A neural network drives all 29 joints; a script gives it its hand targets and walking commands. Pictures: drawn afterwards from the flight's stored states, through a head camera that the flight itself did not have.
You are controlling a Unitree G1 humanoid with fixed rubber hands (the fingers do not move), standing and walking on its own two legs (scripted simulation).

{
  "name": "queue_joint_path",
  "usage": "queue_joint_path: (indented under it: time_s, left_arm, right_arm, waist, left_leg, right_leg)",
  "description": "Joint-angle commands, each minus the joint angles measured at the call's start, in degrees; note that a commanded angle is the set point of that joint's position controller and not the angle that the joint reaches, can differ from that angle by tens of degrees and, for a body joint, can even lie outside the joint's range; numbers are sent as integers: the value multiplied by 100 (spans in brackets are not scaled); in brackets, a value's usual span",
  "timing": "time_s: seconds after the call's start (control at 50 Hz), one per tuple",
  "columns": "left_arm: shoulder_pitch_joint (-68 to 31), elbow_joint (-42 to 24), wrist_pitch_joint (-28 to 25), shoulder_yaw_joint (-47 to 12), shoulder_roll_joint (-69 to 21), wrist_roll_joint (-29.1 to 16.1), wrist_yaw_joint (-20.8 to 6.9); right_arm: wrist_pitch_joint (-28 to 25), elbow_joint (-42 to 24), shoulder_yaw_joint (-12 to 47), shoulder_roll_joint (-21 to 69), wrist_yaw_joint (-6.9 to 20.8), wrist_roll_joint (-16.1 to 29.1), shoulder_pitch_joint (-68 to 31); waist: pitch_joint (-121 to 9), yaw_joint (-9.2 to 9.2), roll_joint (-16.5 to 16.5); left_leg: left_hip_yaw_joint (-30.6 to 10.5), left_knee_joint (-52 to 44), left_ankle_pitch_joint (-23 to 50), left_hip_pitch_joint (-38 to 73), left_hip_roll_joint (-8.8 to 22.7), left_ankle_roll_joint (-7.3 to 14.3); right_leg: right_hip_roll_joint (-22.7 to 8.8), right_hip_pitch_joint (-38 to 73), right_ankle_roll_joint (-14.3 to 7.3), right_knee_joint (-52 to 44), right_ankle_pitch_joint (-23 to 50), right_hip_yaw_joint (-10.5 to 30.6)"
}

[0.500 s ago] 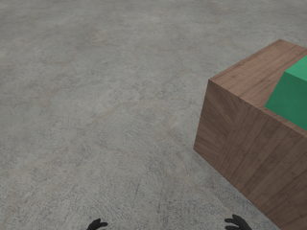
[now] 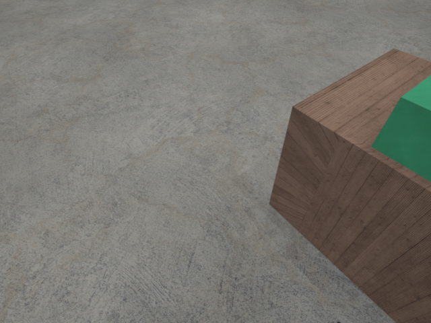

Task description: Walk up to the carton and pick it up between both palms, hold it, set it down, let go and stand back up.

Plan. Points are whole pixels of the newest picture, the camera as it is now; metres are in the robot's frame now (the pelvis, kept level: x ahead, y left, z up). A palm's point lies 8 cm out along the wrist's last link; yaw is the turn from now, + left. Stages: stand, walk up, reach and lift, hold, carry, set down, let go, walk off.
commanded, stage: stand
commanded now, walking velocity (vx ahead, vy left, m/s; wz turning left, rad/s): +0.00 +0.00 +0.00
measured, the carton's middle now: out of the picture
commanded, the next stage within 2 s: walk up in 1.82 s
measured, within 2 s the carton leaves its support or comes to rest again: neither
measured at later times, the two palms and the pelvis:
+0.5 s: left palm out of the picture +0.06 +0.23 -0.13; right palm out of the picture +0.06 -0.22 -0.12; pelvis +0.01 +0.00 +0.01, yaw +0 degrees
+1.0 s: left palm out of the picture +0.01 +0.21 -0.13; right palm out of the picture +0.02 -0.20 -0.13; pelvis +0.02 +0.01 +0.02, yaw +0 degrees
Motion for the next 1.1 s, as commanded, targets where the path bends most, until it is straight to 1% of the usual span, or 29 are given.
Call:
queue_joint_path:
  time_s: [0.0,0.04,0.08,0.1,0.12,0.18,0.2,0.22,0.3,0.32,0.4,0.42,0.44,0.48,0.5,0.54,0.56,0.68,0.72,0.78,0.8,0.82,0.88,0.9,0.92,0.94,1.04,1.06,1.08]
  left_arm:
    - [198,-234,-113,159,650,30,26]
    - [113,-236,-116,177,524,6,25]
    - [244,-71,-99,188,593,-17,26]
    - [130,-83,-84,184,547,-7,51]
    - [230,-102,-113,213,604,-35,36]
    - [132,96,-99,189,660,-19,61]
    - [315,150,-122,227,704,12,75]
    - [313,197,-113,157,512,-16,75]
    - [137,353,-134,256,683,-9,88]
    - [107,415,-139,209,477,-21,101]
    - [106,633,-121,274,652,-24,142]
    - [230,685,-108,260,601,-43,131]
    - [410,823,-87,255,525,-40,115]
    - [317,956,-103,233,488,-21,137]
    - [452,1018,-106,247,572,-56,135]
    - [391,1171,-152,184,394,-11,140]
    - [412,1205,-169,202,501,-28,155]
    - [483,1557,-116,175,340,-36,169]
    - [444,1654,-108,183,415,-42,177]
    - [458,1794,-116,127,275,-43,186]
    - [445,1808,-109,142,368,-33,193]
    - [425,1816,-116,169,452,-57,207]
    - [578,2027,-121,93,215,-62,211]
    - [513,1995,-104,74,248,-76,196]
    - [383,2030,-78,84,264,-72,197]
    - [376,2036,-63,84,277,-70,196]
    - [612,2197,-104,89,298,-48,217]
    - [517,2187,-119,54,199,-52,210]
    - [647,2227,-116,55,191,-60,205]
  right_arm:
    - [-78,-253,-154,-521,-56,-7,124]
    - [-69,-194,-154,-535,-65,-15,-31]
    - [-111,-80,-185,-595,-63,8,138]
    - [-107,-94,-173,-579,-68,13,-94]
    - [-121,-78,-204,-637,-53,18,-103]
    - [-72,115,-205,-565,-54,14,202]
    - [-86,201,-253,-687,-71,-11,251]
    - [-85,266,-262,-704,-79,-12,344]
    - [-123,434,-228,-577,-105,15,204]
    - [-116,542,-240,-567,-85,13,263]
    - [-136,656,-247,-577,-76,11,90]
    - [-173,748,-227,-506,-84,0,138]
    - [-164,860,-235,-510,-105,23,354]
    - [-140,975,-230,-413,-115,34,279]
    - [-146,1006,-177,-253,-121,30,197]
    - [-139,1186,-261,-559,-151,43,360]
    - [-147,1216,-249,-466,-126,47,505]
    - [-152,1551,-243,-454,-164,29,393]
    - [-135,1588,-229,-405,-171,32,294]
    - [-145,1734,-167,-327,-165,27,374]
    - [-140,1845,-168,-203,-170,47,366]
    - [-147,1849,-143,-224,-151,31,292]
    - [-122,1958,-137,-224,-187,39,310]
    - [-107,2032,-174,-346,-171,48,468]
    - [-76,2050,-127,-246,-166,63,482]
    - [-60,2044,-112,-200,-185,57,396]
    - [-123,2201,-89,-119,-197,21,435]
    - [-133,2237,-104,-158,-178,56,543]
    - [-142,2264,-84,-147,-208,50,553]
  waist:
    - [-427,9,43]
    - [-395,74,244]
    - [-646,51,-96]
    - [-390,96,211]
    - [-363,154,268]
    - [-218,-44,-179]
    - [-504,43,-76]
    - [-247,-8,149]
    - [-399,6,-145]
    - [-592,2,116]
    - [-89,-24,-74]
    - [-206,95,143]
    - [-13,43,204]
    - [-45,15,299]
    - [-146,94,186]
    - [-122,18,180]
    - [-232,-18,-36]
    - [-70,67,251]
    - [-28,41,-61]
    - [-74,27,196]
    - [47,45,47]
    - [39,48,211]
    - [266,53,73]
    - [277,-7,276]
    - [406,-52,144]
    - [449,11,-102]
    - [164,56,235]
    - [119,-44,-40]
    - [271,64,40]
  left_leg:
    - [-285,-745,1145,377,286,209]
    - [-404,-993,1073,-40,347,308]
    - [-404,-970,1274,106,367,284]
    - [-371,-1023,1111,-37,287,284]
    - [-379,-912,1456,74,290,272]
    - [-261,-817,1381,283,243,227]
    - [-280,-752,1450,499,231,215]
    - [-329,-899,1206,390,280,227]
    - [-385,-1027,1599,412,364,282]
    - [-333,-1021,1698,620,317,287]
    - [-459,-1264,1746,350,392,287]
    - [-478,-1276,1929,406,426,271]
    - [-479,-1367,1556,281,401,232]
    - [-477,-1376,1729,465,408,273]
    - [-508,-1393,1882,617,425,319]
    - [-436,-1292,2046,713,404,300]
    - [-476,-1308,2138,768,422,280]
    - [-382,-1494,2104,873,429,253]
    - [-421,-1520,2090,987,421,264]
    - [-444,-1550,2108,815,413,260]
    - [-466,-1540,2060,738,465,279]
    - [-418,-1617,2063,737,421,244]
    - [-372,-1574,2010,984,422,199]
    - [-282,-1667,1739,920,370,164]
    - [-387,-1792,1372,682,350,169]
    - [-476,-1854,1444,687,415,218]
    - [-336,-1753,1837,932,403,199]
    - [-388,-1731,1893,1073,415,220]
    - [-384,-1706,2025,930,468,230]
  right_leg:
    - [-286,-77,-171,-935,1093,386]
    - [-239,296,-171,-812,1109,305]
    - [-247,513,-171,-735,1379,266]
    - [-292,344,-182,-836,1280,320]
    - [-355,433,-211,-887,1548,422]
    - [-473,189,-251,-1099,1504,540]
    - [-481,255,-285,-1183,1420,588]
    - [-411,73,-258,-1162,1218,508]
    - [-350,467,-175,-1064,1470,376]
    - [-364,545,-190,-1137,1600,381]
    - [-349,601,-143,-1238,1529,356]
    - [-323,685,-104,-1190,1581,266]
    - [-343,588,-136,-1293,1454,337]
    - [-430,668,-183,-1333,1604,400]
    - [-371,682,-185,-1327,1681,362]
    - [-459,800,-173,-1391,2051,410]
    - [-439,889,-174,-1368,2246,370]
    - [-391,793,-136,-1476,1791,307]
    - [-426,749,-159,-1553,1857,328]
    - [-428,1022,-134,-1522,1946,317]
    - [-465,1085,-132,-1524,2108,274]
    - [-481,1123,-115,-1559,2137,345]
    - [-461,762,-110,-1698,1969,348]
    - [-457,759,-66,-1764,1770,361]
    - [-387,846,-54,-1747,1425,314]
    - [-387,801,-43,-1729,1407,233]
    - [-432,973,-27,-1763,1729,298]
    - [-448,855,-57,-1718,1834,301]
    - [-448,967,-40,-1722,1914,301]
